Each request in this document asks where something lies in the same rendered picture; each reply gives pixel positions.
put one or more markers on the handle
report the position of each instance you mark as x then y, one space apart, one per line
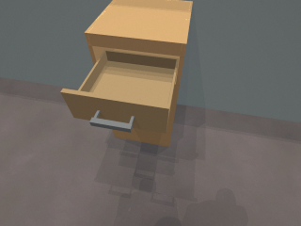
114 125

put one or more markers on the cabinet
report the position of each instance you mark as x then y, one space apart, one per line
146 27

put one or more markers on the drawer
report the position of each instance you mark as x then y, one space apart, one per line
122 85

